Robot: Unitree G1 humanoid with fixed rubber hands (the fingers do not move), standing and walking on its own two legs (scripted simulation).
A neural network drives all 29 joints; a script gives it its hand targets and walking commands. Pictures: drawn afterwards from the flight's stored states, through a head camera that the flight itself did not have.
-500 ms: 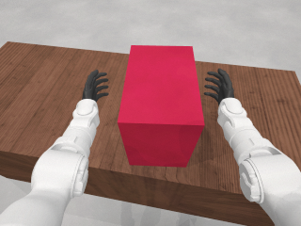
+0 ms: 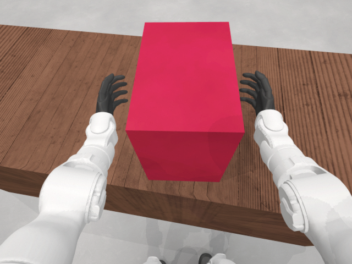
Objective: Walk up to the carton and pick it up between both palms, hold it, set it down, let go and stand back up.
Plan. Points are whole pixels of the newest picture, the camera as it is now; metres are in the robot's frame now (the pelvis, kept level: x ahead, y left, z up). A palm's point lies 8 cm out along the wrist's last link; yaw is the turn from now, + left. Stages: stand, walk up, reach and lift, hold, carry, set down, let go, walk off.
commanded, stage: reach and lift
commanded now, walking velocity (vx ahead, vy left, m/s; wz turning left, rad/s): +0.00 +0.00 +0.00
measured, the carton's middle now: (184, 108) +0.49 +0.00 +0.01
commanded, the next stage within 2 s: none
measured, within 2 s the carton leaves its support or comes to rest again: neither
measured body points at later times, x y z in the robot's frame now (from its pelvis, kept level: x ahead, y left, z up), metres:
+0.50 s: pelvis +0.01 +0.02 +0.02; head +0.13 +0.02 +0.46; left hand +0.47 +0.15 +0.05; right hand +0.45 -0.14 +0.05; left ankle +0.00 +0.13 -0.70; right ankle +0.02 -0.09 -0.70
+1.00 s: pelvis +0.03 +0.02 +0.04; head +0.13 +0.03 +0.48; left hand +0.45 +0.16 +0.05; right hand +0.44 -0.13 +0.05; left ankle +0.00 +0.13 -0.70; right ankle +0.02 -0.09 -0.70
